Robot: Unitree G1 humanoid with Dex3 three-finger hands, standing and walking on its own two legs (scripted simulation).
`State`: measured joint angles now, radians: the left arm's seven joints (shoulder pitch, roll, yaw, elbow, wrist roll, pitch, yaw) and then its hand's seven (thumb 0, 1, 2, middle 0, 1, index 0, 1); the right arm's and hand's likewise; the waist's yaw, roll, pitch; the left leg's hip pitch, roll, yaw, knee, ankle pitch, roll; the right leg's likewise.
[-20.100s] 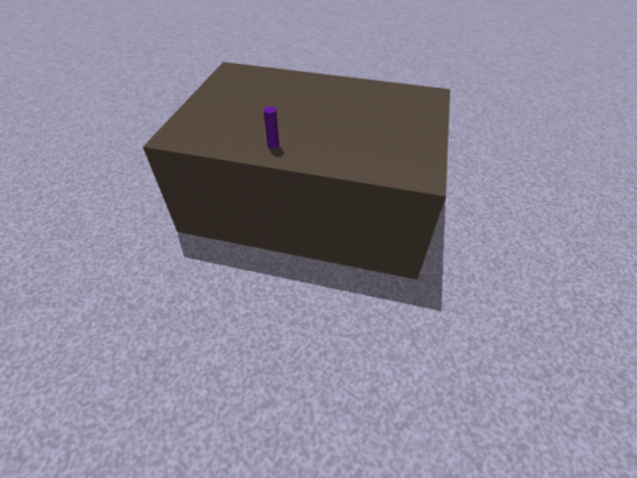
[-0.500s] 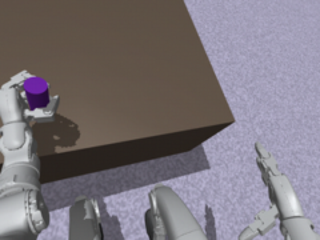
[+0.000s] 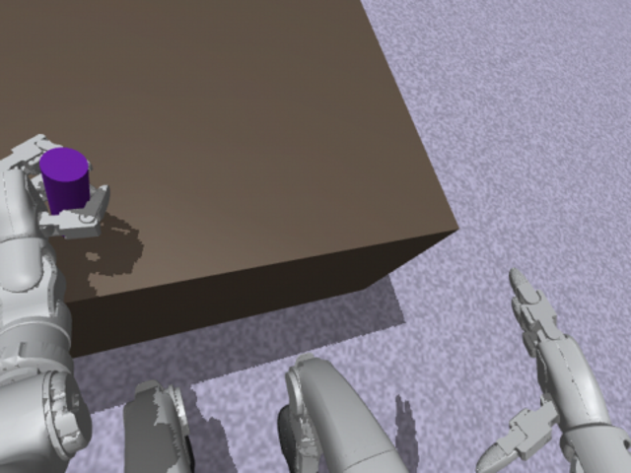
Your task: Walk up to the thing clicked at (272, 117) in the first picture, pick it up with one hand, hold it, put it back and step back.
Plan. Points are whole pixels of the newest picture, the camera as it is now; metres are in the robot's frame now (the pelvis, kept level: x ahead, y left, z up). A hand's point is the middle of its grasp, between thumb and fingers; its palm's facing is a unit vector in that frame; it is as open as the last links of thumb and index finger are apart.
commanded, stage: lower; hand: left
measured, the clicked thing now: (69, 198) +0.49 +0.19 -0.05
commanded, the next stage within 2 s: loosen in 0.26 s
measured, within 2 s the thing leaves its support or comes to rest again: rests again in 0.56 s
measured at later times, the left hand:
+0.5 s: hand (83, 197) +0.49 +0.18 -0.06, palm faces +0.12 -0.99 -0.02, open 6.6 cm
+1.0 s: hand (84, 197) +0.50 +0.18 -0.07, palm faces +0.13 -0.99 +0.00, open 14.6 cm
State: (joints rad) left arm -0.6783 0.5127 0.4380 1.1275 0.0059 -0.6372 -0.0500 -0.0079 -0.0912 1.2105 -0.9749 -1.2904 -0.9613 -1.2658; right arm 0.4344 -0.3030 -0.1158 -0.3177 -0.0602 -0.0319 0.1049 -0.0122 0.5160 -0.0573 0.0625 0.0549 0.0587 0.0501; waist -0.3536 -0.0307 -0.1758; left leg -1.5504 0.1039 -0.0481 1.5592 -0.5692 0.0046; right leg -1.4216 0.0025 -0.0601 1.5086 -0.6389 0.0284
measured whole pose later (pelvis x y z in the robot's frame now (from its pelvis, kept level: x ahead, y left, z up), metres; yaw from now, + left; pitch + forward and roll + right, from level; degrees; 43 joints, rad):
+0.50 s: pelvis -0.01 +0.00 -0.01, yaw +0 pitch +32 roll -6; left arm -0.70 0.52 0.43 1.14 0.02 -0.65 -0.03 -0.02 -0.08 1.14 -1.01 -1.23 -0.99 -1.20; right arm 0.45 -0.31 -0.12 -0.37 -0.05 -0.03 0.12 -0.01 0.52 -0.05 0.06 0.05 0.06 0.05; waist -0.36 -0.03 -0.18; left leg -1.61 0.10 -0.06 1.60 -0.57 0.00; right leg -1.48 0.00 -0.06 1.56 -0.65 0.03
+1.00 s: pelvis +0.00 +0.00 -0.01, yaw +0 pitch +33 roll -6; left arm -0.68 0.51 0.45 1.10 0.00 -0.64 -0.03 -0.01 -0.46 0.23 -0.47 -0.39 -0.48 -0.38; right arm 0.45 -0.31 -0.12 -0.38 -0.05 -0.02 0.11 -0.01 0.51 -0.05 0.07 0.06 0.06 0.05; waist -0.37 -0.03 -0.18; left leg -1.61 0.10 -0.06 1.61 -0.58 0.01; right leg -1.48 0.01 -0.06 1.56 -0.66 0.03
